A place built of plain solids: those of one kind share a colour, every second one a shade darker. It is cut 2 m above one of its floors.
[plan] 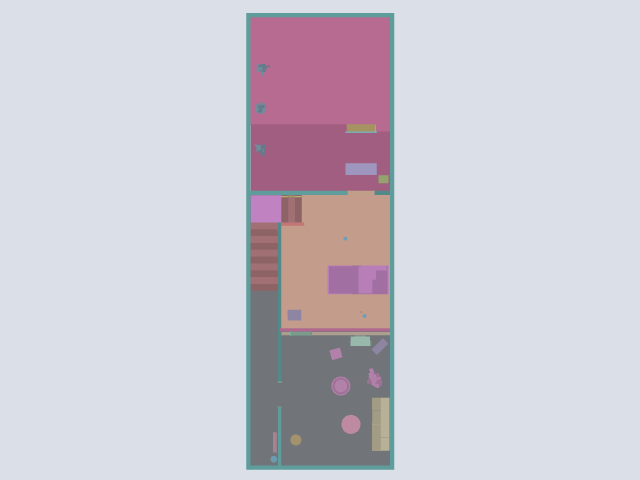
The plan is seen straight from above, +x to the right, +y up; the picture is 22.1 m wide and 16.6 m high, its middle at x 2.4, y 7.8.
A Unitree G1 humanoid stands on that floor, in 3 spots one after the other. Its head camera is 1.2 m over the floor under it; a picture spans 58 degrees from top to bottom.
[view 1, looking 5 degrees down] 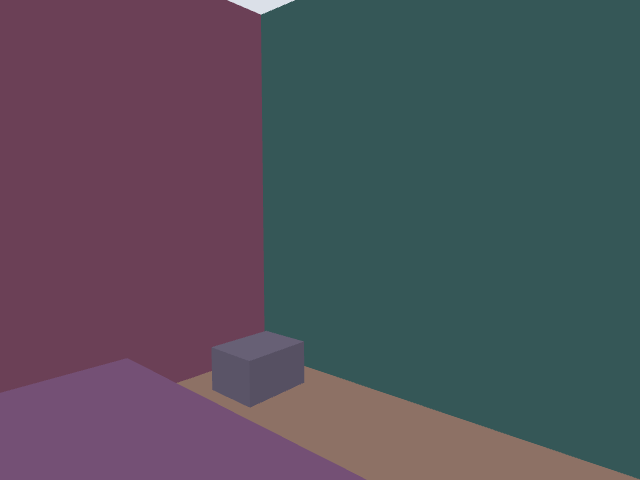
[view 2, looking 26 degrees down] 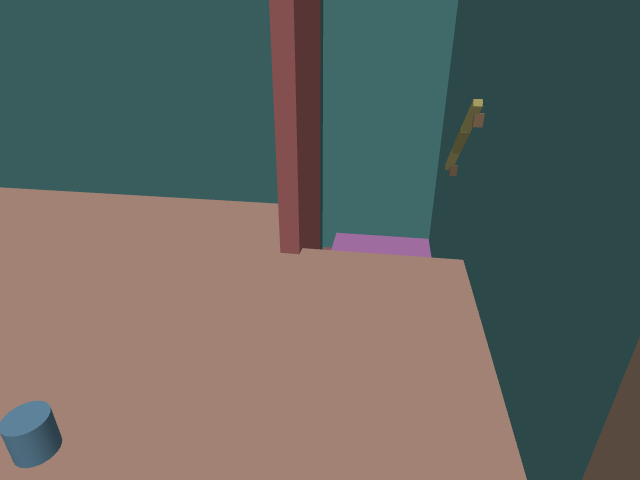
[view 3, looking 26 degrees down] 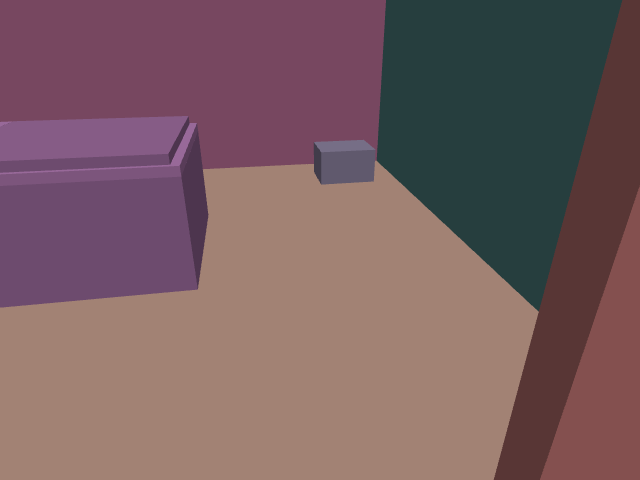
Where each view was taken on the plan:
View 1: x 3.32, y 7.30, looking -139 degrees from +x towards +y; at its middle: wall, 3.01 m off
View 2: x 4.07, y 8.88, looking -171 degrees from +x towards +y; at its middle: south_wall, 3.37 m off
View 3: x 2.37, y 8.88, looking -100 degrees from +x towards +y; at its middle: upper_floor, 2.74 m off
